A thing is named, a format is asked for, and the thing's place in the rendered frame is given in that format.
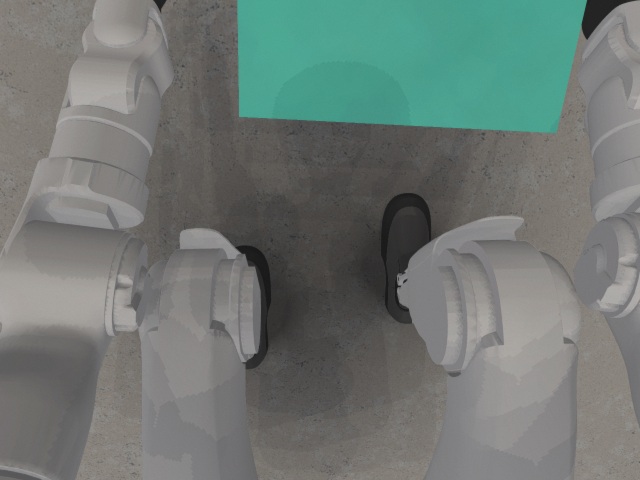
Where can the carton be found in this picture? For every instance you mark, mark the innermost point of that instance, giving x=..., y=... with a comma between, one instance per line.
x=471, y=64

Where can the robot left upper arm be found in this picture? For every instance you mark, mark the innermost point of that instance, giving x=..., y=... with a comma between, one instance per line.
x=65, y=291

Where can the robot right upper arm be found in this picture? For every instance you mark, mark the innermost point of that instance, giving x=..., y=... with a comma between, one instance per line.
x=607, y=279

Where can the robot right foot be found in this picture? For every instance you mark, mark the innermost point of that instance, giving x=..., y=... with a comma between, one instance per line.
x=406, y=228

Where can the right robot forearm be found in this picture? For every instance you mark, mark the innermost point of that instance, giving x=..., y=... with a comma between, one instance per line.
x=610, y=79

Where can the left robot forearm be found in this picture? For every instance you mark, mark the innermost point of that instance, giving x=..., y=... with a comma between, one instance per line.
x=105, y=133

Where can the robot left foot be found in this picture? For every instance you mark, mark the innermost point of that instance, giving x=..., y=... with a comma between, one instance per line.
x=256, y=258

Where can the right robot hand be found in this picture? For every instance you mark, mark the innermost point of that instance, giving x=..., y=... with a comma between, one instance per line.
x=596, y=11

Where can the robot foot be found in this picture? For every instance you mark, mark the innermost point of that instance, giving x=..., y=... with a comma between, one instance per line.
x=256, y=258
x=406, y=228

